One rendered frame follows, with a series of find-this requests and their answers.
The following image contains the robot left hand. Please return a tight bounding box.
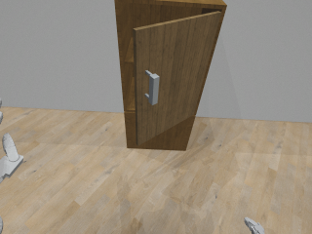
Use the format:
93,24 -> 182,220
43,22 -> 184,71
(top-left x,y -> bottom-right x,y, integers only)
0,98 -> 23,183

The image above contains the handle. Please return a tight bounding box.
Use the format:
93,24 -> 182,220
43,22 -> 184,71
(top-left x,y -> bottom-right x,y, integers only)
145,70 -> 160,105

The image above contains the cupboard door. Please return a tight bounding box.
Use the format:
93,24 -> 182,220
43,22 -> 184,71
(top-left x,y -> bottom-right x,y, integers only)
133,11 -> 221,146

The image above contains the robot right hand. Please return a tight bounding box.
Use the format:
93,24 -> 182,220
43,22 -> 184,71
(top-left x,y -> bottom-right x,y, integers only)
244,217 -> 265,234

